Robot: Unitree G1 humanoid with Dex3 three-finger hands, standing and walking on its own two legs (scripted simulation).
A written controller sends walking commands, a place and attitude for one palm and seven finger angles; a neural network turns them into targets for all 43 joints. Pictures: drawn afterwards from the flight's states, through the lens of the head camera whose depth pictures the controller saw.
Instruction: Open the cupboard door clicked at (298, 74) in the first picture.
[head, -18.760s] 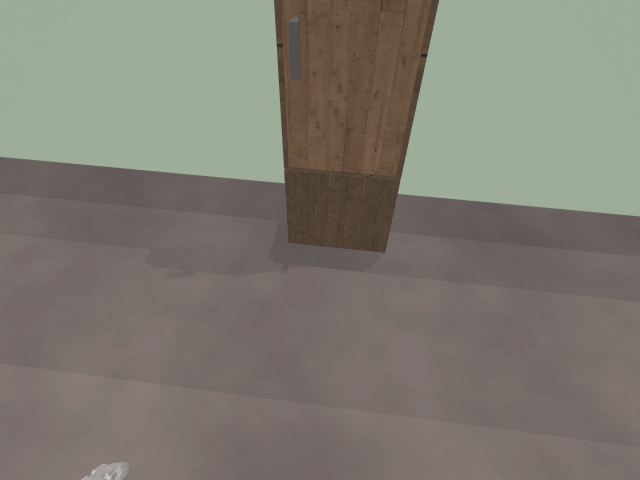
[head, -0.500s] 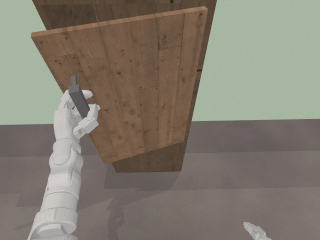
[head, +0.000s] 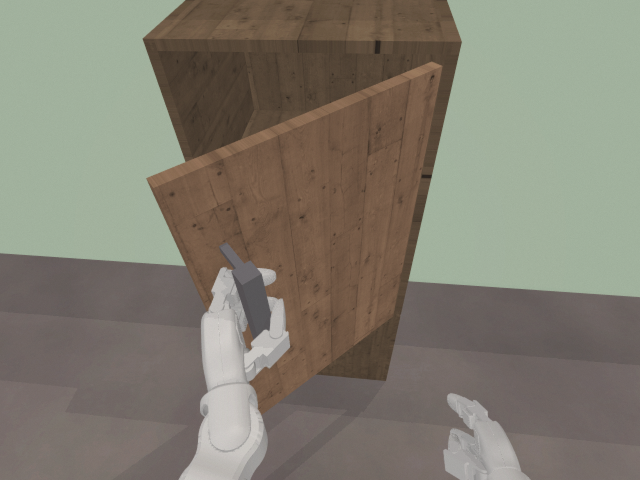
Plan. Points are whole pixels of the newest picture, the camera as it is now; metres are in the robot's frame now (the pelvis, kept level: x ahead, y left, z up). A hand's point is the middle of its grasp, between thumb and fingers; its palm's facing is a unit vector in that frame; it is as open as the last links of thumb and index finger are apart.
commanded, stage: open thumb and fingers to let go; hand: left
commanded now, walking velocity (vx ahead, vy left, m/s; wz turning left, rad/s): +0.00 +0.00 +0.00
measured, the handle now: (247, 298) +0.31 +0.11 +0.09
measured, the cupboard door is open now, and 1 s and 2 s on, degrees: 44 43 44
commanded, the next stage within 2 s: slide the hand sideways off the handle in 0.88 s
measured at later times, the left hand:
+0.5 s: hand (280, 330) +0.26 +0.06 +0.10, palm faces +0.34 -0.94 -0.02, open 11.2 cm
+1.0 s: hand (278, 329) +0.26 +0.06 +0.10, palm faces +0.32 -0.95 -0.02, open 15.2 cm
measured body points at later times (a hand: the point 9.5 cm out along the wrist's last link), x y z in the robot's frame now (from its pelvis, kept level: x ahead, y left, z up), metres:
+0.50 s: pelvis -0.04 -0.02 +0.00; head -0.04 -0.05 +0.45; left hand +0.24 +0.11 +0.10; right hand +0.14 -0.23 -0.10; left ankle -0.06 +0.12 -0.72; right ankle +0.00 -0.08 -0.72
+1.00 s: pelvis -0.05 +0.01 +0.00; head -0.06 -0.01 +0.45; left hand +0.24 +0.11 +0.10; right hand +0.13 -0.19 -0.10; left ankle -0.06 +0.12 -0.72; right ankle +0.00 -0.08 -0.72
